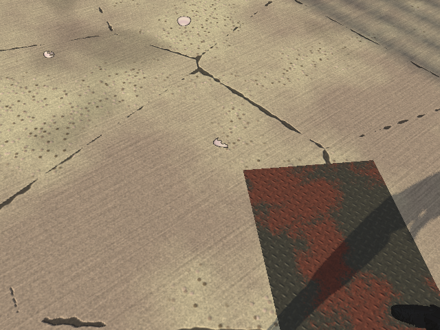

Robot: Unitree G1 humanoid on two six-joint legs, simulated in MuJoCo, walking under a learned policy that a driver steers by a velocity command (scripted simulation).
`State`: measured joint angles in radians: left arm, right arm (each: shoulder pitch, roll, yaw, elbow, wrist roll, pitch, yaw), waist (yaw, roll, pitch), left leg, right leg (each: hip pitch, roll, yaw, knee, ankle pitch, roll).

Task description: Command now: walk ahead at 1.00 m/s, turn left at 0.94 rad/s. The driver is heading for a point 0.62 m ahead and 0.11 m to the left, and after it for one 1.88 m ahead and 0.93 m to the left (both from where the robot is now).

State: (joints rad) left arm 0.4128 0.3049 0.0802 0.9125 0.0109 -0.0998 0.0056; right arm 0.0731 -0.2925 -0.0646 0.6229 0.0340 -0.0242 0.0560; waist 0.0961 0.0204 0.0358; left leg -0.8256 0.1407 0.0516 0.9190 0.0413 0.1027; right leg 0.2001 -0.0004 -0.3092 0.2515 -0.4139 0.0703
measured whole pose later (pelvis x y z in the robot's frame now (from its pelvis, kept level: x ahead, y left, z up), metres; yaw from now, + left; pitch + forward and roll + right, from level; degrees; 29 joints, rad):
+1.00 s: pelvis +0.86 +0.23 +0.00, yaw +29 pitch +2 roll -1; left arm 0.56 0.23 0.03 0.86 -0.02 -0.10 -0.01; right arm -0.07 -0.23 -0.01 0.61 0.02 -0.11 0.06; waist 0.12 0.00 0.03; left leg -0.71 0.05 0.01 0.56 0.10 0.08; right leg 0.26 0.01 -0.01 0.12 -0.41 0.00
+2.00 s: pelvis +1.70 +0.74 -0.01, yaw +29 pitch +2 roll -1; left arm 0.51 0.27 0.04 0.89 0.00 -0.08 0.00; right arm -0.03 -0.25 0.00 0.67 0.03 -0.11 0.06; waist 0.08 0.00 0.02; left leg -0.64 0.04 0.01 0.51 0.09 0.07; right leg 0.29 0.00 -0.02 0.17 -0.46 0.00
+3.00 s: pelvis +2.53 +1.24 -0.01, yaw +29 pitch +2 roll -1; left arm 0.53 0.25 0.03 0.92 -0.01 -0.08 0.00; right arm -0.05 -0.24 0.00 0.67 0.03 -0.11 0.06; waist 0.09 0.00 0.02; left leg -0.65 0.03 0.02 0.47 0.12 0.07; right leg 0.29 0.01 0.00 0.16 -0.47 -0.02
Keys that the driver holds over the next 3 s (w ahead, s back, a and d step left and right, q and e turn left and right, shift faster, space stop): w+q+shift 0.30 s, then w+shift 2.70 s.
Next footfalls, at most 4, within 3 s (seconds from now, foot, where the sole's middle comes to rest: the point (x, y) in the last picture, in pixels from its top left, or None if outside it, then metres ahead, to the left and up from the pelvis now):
0.10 left None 0.30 0.08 -0.75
0.56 right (229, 248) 0.76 0.03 -0.75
1.06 left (121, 168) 1.05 0.47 -0.75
1.54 right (138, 81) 1.58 0.52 -0.75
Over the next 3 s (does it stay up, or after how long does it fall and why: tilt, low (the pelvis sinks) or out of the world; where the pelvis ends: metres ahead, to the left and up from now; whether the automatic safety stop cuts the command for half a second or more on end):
stays up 2.53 1.24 -0.01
